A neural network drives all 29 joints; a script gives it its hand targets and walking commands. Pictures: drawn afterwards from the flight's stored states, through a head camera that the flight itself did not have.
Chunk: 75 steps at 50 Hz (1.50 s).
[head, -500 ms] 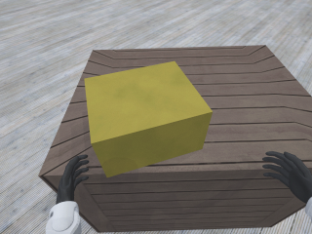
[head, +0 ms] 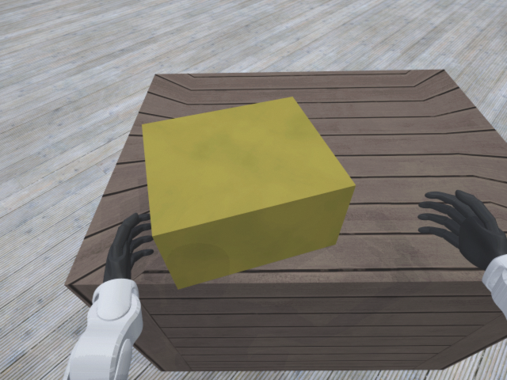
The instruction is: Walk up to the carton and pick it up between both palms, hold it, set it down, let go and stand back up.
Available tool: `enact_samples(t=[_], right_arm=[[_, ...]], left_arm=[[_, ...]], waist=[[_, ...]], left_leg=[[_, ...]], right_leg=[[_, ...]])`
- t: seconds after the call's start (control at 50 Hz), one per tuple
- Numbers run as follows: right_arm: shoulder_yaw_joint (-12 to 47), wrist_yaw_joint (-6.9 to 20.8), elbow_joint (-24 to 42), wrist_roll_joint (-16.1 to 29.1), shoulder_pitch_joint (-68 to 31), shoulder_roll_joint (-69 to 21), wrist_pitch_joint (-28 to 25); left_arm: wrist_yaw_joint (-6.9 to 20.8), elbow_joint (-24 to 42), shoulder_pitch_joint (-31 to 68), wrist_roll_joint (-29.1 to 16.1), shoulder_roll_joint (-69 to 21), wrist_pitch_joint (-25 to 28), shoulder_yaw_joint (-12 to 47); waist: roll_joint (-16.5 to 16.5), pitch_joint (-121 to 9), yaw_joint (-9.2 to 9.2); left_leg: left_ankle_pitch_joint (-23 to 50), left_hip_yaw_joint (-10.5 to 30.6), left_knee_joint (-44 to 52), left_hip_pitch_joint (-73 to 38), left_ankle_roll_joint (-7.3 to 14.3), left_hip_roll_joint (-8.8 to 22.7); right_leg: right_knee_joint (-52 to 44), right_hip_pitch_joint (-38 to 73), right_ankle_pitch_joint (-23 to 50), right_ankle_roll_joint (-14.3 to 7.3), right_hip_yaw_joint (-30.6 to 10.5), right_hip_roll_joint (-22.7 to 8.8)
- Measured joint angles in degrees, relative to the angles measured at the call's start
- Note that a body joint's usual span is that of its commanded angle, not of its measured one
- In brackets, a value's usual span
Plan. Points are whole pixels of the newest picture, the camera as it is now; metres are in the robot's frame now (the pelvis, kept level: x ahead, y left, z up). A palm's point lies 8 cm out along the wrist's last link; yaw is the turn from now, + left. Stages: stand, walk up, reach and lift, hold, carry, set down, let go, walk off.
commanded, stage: reach and lift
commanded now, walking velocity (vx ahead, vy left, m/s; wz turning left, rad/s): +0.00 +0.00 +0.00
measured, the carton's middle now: (239, 185) +0.45 +0.05 +0.03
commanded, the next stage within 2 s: none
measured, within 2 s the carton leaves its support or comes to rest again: neither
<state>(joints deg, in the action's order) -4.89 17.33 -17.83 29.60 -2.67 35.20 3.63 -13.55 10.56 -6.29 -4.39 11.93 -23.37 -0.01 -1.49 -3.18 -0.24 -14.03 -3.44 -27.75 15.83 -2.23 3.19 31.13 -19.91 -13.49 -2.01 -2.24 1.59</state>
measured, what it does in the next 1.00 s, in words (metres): stands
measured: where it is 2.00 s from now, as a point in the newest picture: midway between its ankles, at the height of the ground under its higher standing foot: outside the picture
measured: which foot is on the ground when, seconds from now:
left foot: down 0.00-1.00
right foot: down 0.00-1.00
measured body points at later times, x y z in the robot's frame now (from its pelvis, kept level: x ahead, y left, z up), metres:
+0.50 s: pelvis -0.01 +0.00 +0.00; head -0.01 +0.00 +0.45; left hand +0.31 +0.22 +0.13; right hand +0.36 -0.27 +0.16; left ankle +0.00 +0.15 -0.73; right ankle +0.03 -0.10 -0.74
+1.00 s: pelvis +0.00 +0.00 +0.00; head +0.03 +0.00 +0.45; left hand +0.36 +0.23 +0.15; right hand +0.43 -0.24 +0.18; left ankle +0.00 +0.15 -0.73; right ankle +0.03 -0.10 -0.74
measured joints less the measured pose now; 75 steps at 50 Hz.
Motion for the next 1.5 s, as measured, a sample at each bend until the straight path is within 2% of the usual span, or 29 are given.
enact_samples(t=[0.26, 0.42, 0.56, 1.0, 1.34, 1.5], right_arm=[[0.0, -1.6, 0.0, 0.6, -9.6, 0.8, 7.2], [0.0, -2.0, -0.2, -0.8, -16.3, 1.0, 12.8], [0.0, -2.0, -4.6, -2.3, -22.6, 1.0, 15.8], [0.0, -2.8, -15.3, -2.2, -36.6, 1.0, 16.3], [0.1, -2.8, -25.7, -3.6, -47.7, 1.0, 16.5], [1.9, -3.0, -30.5, -4.0, -50.3, 1.0, 16.4]], left_arm=[[0.0, 0.1, 8.0, -0.3, 0.0, -8.0, -1.5], [0.0, 0.1, 14.9, -1.0, 0.0, -13.7, -3.0], [0.0, -4.8, 22.8, -1.2, 0.0, -15.7, -3.7], [0.0, -11.8, 35.2, -2.5, 0.0, -17.6, -5.0], [-0.9, -25.9, 48.3, -3.3, 0.0, -17.6, -5.0], [-1.1, -30.8, 51.2, -3.3, 0.0, -14.2, -5.0]], waist=[[0.0, 0.0, -0.89], [0.0, 0.0, -1.38], [0.0, 0.2, -3.13], [0.2, 3.3, -5.32], [0.2, 3.3, -6.38], [0.2, 3.4, -6.94]], left_leg=[[1.5, 0.0, 1.9, 0.0, 0.0, 0.0], [2.1, 0.0, 2.3, 0.0, 0.0, 0.0], [2.2, 0.0, 2.4, 0.0, 0.0, 0.0], [2.2, 0.0, 3.0, 0.0, -0.1, 0.0], [2.1, 0.0, 3.0, 0.5, -0.1, 0.0], [2.1, 0.0, 3.0, 1.3, -0.1, 0.0]], right_leg=[[-1.9, 0.0, 1.5, 0.0, 0.0, 0.0], [-2.3, 0.0, 2.2, 0.0, 0.0, 0.0], [-2.4, 0.0, 2.2, 0.0, 0.0, 0.0], [-3.0, 0.0, 2.1, 0.0, 0.0, 0.0], [-3.0, -0.5, 2.1, 0.0, 0.0, 0.1], [-3.0, -1.3, 2.1, 0.0, 0.0, 0.1]])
